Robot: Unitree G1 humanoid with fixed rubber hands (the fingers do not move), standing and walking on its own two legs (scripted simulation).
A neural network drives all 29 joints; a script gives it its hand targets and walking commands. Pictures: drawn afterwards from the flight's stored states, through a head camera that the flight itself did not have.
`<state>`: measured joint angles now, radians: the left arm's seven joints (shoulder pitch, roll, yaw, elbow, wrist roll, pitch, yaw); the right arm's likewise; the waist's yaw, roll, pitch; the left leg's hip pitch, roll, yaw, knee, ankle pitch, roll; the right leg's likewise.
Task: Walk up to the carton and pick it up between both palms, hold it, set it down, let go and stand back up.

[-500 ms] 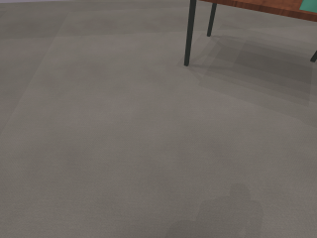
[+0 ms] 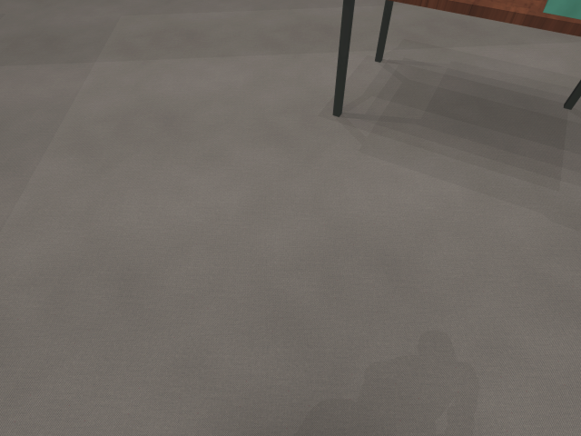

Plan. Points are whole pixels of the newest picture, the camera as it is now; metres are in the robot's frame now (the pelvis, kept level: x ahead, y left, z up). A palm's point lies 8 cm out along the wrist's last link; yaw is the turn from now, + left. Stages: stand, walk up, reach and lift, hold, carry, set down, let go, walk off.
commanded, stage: stand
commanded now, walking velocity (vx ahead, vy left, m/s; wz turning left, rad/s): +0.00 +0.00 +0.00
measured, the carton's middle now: out of the picture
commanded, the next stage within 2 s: none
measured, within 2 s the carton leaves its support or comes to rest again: neither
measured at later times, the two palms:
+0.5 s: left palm out of the picture -0.02 +0.20 -0.15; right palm out of the picture -0.02 -0.20 -0.15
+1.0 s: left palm out of the picture -0.05 +0.20 -0.15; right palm out of the picture -0.05 -0.18 -0.15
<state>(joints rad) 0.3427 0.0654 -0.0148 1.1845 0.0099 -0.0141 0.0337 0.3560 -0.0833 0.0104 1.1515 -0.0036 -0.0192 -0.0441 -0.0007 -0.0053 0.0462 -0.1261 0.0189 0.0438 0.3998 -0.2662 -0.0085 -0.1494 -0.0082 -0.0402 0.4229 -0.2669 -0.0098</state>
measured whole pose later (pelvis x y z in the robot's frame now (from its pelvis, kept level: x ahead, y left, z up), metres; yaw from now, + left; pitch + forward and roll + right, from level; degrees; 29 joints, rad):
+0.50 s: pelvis +0.01 +0.00 +0.00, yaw +0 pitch -1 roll +0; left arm 0.33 0.11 0.00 1.16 0.01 -0.04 0.05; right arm 0.31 -0.09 0.00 1.17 0.00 -0.02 -0.05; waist 0.00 -0.01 0.03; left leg -0.11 0.03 0.05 0.42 -0.30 -0.01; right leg -0.12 0.00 -0.04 0.41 -0.28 -0.01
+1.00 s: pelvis +0.00 +0.01 +0.00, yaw +0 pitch -2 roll +0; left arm 0.33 0.09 -0.01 1.18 0.01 -0.02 0.04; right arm 0.33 -0.08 0.01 1.18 0.00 -0.02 -0.04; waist 0.00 -0.01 0.06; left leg -0.10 0.01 0.05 0.40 -0.27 0.01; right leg -0.12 -0.02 -0.03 0.40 -0.25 0.01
